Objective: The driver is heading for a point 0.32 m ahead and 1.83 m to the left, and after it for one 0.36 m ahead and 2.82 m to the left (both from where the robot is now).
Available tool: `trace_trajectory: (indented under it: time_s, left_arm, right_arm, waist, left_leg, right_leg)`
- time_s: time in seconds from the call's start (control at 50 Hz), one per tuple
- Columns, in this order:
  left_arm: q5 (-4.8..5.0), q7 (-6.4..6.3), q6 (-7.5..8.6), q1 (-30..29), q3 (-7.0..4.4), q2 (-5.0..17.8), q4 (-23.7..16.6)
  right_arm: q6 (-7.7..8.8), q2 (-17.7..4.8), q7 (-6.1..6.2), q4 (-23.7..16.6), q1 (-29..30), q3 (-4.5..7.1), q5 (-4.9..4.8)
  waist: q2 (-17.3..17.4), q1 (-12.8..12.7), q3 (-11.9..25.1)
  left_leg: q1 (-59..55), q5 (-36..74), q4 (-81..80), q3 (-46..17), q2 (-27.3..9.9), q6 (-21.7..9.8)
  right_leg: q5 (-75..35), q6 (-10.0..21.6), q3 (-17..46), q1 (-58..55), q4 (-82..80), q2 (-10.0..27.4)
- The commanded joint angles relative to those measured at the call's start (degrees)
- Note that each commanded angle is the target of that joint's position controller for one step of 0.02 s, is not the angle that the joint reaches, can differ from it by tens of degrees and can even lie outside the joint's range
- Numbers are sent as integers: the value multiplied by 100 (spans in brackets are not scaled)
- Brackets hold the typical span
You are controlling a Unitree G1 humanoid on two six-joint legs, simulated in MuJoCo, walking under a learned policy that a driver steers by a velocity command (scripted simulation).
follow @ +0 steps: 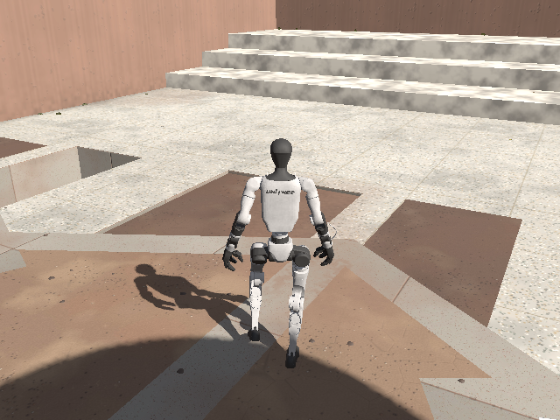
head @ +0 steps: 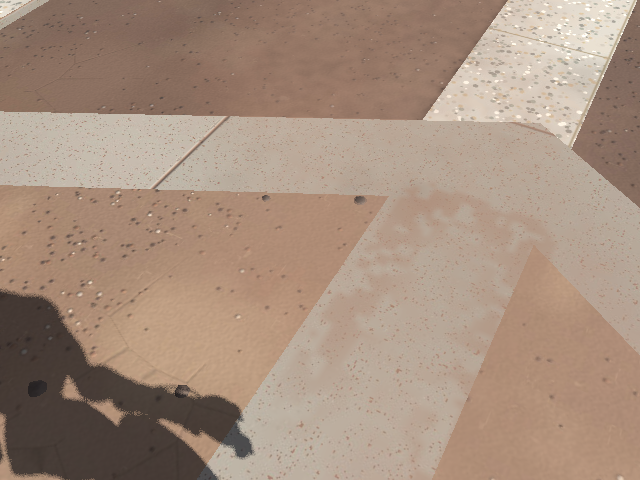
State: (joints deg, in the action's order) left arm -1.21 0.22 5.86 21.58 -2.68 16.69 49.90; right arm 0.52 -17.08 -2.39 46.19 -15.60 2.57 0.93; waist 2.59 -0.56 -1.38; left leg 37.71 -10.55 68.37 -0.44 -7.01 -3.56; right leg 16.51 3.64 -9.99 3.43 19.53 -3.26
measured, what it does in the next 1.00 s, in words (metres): walks ahead, turning left: left foot, then right foot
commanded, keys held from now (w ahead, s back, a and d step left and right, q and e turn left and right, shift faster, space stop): q+shift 1.00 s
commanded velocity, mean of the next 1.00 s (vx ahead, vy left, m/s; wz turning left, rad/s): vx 0.20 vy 0.00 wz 0.91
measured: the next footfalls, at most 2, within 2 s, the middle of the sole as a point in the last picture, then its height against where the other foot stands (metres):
left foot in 0.18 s outside the picture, level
right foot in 0.68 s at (378, 475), level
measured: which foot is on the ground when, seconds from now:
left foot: up 0.00-0.16, down 0.18-0.68, up 0.70-1.00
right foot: down 0.00-0.18, up 0.20-0.66, down 0.68-1.00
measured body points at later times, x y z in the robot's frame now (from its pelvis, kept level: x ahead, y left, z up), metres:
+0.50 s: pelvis +0.29 +0.00 -0.01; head +0.34 +0.03 +0.44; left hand +0.39 +0.30 -0.10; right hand +0.47 -0.24 -0.12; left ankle +0.34 +0.06 -0.74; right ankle +0.46 -0.13 -0.68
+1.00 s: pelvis +0.39 -0.05 +0.00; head +0.43 -0.03 +0.45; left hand +0.24 +0.23 -0.08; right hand +0.71 -0.10 -0.11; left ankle +0.27 +0.02 -0.67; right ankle +0.48 -0.09 -0.74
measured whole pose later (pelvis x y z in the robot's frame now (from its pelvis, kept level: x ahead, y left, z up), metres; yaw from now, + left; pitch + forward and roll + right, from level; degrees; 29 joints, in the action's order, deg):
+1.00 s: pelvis +0.39 -0.05 +0.00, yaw +56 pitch +0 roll +0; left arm -1.9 -1.9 -0.9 10.7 -1.5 15.9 37.4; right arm -6.0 -20.6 -3.8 37.8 -10.7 5.1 0.3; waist 2.7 0.1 -4.9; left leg 27.2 -22.7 60.0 -1.1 -0.3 4.2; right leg 11.9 1.3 -8.4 12.4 24.5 2.9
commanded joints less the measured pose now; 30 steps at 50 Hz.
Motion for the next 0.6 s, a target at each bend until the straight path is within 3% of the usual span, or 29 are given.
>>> trace_trajectory:
  time_s: [0.02, 0.06, 0.08, 0.12, 0.14, 0.16, 0.18, 0.2, 0.22, 0.24, 0.26, 0.28, 0.3, 0.32, 0.34, 0.38, 0.44, 0.52, 0.6]
  left_arm:
    - [48, -9, 243, -697, 20, 127, -392]
    - [121, -71, 259, -745, 27, 174, -381]
    - [143, -113, 302, -601, -2, 372, -399]
    - [234, -194, 294, -582, -112, 774, -453]
    - [263, -222, 215, -653, -165, 928, -501]
    - [263, -223, 115, -858, -192, 991, -579]
    - [344, -168, 35, -1185, -227, 916, -578]
    - [188, -75, -2, -499, -42, 213, -714]
    - [126, -185, -79, 249, 6, 235, -1019]
    - [7, -224, -93, 200, 77, 434, -1064]
    - [-73, -219, -168, -193, 56, 574, -1134]
    - [-200, -233, -255, -496, 26, 586, -1119]
    - [-208, -255, -394, -475, 36, 599, -1192]
    - [-214, -278, -546, -590, 42, 583, -1227]
    - [-190, -302, -625, -704, 72, 476, -1284]
    - [-134, -296, -636, -839, 133, 300, -1385]
    - [-78, -266, -697, -1245, 152, 299, -1560]
    - [-23, -237, -745, -1865, 151, 369, -1711]
    - [72, -249, -578, -1982, 133, 476, -1701]
  right_arm:
    - [-6, 136, -74, -485, 270, -56, 33]
    - [83, 169, -158, -535, 585, -115, 29]
    - [99, 210, -214, -519, 513, -130, 29]
    - [97, -48, -239, -333, -123, -57, 143]
    - [82, -287, -196, -188, -748, 45, 185]
    - [78, -610, -111, 43, -1713, 201, 212]
    - [46, -895, 41, 135, -2174, 387, 61]
    - [53, -1489, 130, 40, -1647, 474, 32]
    - [66, -1946, 100, -262, -1439, 591, 71]
    - [-15, -1689, 185, -626, -749, 600, -40]
    - [-88, -1259, 265, -701, -364, 491, -113]
    - [-138, -900, 255, -650, -170, 375, -132]
    - [-114, -816, 277, -680, -165, 348, -101]
    - [-92, -728, 274, -610, -196, 313, -91]
    - [-56, -812, 253, -606, -198, 334, -68]
    - [-28, -996, 252, -657, -141, 403, 18]
    - [-155, -1062, 278, -760, -84, 475, -38]
    - [-334, -1070, 282, -897, -98, 546, -49]
    - [-366, -1076, 232, -964, -99, 589, 31]
  waist:
    - [-652, 397, -704]
    - [-411, 341, -644]
    - [-410, 328, -456]
    - [-613, 564, -42]
    - [-713, 845, 351]
    - [-698, 1322, 865]
    - [21, 1801, 1069]
    - [1001, 891, 676]
    - [669, 582, 2416]
    - [-86, 425, 2471]
    - [-576, 234, 1617]
    - [-1010, 71, 850]
    - [-701, -3, 552]
    - [-763, -61, 407]
    - [-833, -76, 445]
    - [-739, -79, 788]
    - [-302, 67, 1040]
    - [195, 365, 648]
    - [525, 469, 450]
  left_leg:
    - [73, 834, -761, 329, -17, 72]
    - [-699, 1780, -2258, 875, 395, 10]
    - [-1128, 2211, -2659, 1057, 574, -32]
    - [-1945, 2161, -3049, 1347, 1068, -220]
    - [-2688, 1921, -3039, 1264, 1262, -376]
    - [-3689, 1836, -3061, 974, 1344, -590]
    - [-4528, 2576, -3857, 465, 1085, -879]
    - [-4982, 7231, -3183, -685, 93, -1189]
    - [-6258, 8015, -3475, -2833, -1168, -2463]
    - [-5532, 5728, -4321, -3651, -1281, -2457]
    - [-4501, 3694, -4705, -3446, -948, -2260]
    - [-3576, 2646, -5032, -3094, -560, -1903]
    - [-2837, 3240, -5056, -2993, -517, -1919]
    - [-2288, 3664, -5048, -2645, -325, -1792]
    - [-1952, 4003, -4961, -2329, -93, -1666]
    - [-1971, 4397, -4673, -2081, 238, -1408]
    - [-2215, 3020, -4637, -2310, 497, -896]
    - [-2495, 550, -4861, -2996, 667, -603]
    - [-2751, 950, -4566, -3470, 639, -589]
  right_leg:
    - [-3966, 144, -5, 870, -1085, 1244]
    - [-4377, -8, -556, 992, -869, 912]
    - [-5086, -65, -615, 888, -547, 1051]
    - [-6311, -242, -540, 456, 536, 1233]
    - [-6544, -299, -454, 465, 1459, 1330]
    - [-6182, -350, -298, 692, 2892, 1384]
    - [-3403, -519, -409, 1256, 5265, 647]
    - [2137, -659, -240, 2890, 7350, -128]
    - [1818, -792, 1097, 3671, 8465, -237]
    - [1145, -671, 1556, 3694, 7967, 92]
    - [1016, -650, 1637, 3662, 7300, 351]
    - [1028, -646, 1523, 3597, 6769, 453]
    - [1019, -715, 1524, 3304, 6281, 534]
    - [1051, -790, 1523, 2955, 5846, 635]
    - [964, -839, 1496, 2673, 5380, 661]
    - [574, -851, 1447, 2531, 4711, 613]
    - [-67, -798, 1559, 2661, 4044, 469]
    - [-186, -734, 1782, 2917, 3160, 256]
    - [167, -559, 1885, 2455, 2150, -35]
Keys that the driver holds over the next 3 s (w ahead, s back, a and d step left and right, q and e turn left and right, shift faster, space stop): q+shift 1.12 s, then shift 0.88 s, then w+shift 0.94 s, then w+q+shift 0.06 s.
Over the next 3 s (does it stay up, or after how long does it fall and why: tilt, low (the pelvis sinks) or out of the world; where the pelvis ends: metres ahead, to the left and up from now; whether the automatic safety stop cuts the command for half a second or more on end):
stays up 0.53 0.50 0.00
